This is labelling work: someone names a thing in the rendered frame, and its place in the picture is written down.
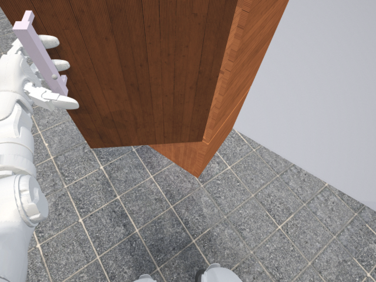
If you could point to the right robot thigh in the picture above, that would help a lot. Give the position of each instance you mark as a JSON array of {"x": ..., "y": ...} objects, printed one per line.
[{"x": 220, "y": 274}]

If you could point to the handle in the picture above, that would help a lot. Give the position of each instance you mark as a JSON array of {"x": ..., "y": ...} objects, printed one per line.
[{"x": 37, "y": 52}]

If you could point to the cupboard door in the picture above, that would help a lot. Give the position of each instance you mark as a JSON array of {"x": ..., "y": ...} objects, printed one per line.
[{"x": 143, "y": 72}]

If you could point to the left robot forearm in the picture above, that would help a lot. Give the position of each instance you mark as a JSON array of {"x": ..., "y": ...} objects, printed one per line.
[{"x": 16, "y": 140}]

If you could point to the right robot shin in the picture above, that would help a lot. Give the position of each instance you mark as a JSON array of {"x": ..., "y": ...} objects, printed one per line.
[{"x": 213, "y": 266}]

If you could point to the robot left hand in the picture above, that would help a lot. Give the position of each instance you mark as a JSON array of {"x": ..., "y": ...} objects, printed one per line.
[{"x": 15, "y": 75}]

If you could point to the robot left upper arm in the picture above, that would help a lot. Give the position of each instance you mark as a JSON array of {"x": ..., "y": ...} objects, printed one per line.
[{"x": 22, "y": 207}]

